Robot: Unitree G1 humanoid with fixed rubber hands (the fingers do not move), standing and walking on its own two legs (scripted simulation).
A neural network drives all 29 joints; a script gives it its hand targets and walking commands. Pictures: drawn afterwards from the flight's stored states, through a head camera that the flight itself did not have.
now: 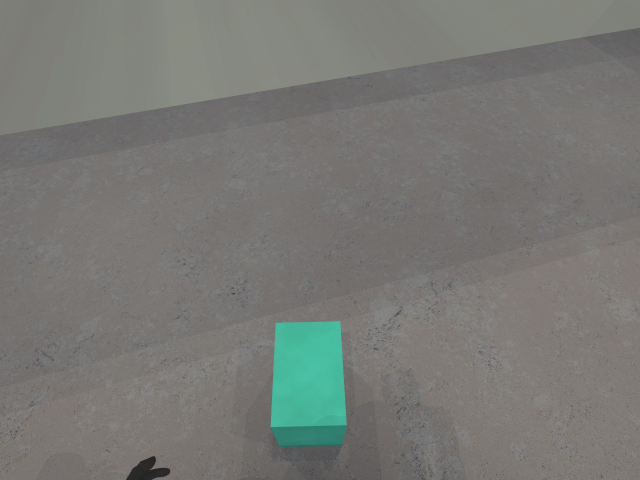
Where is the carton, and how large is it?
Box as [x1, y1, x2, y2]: [271, 321, 346, 446]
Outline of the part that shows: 339,321 276,323 271,428 279,446 342,444 346,422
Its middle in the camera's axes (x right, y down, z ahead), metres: -0.02 +0.42 +1.09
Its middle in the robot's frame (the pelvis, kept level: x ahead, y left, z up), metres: +0.43 +0.01 -0.64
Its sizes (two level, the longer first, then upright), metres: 0.264 0.178 0.246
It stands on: the floor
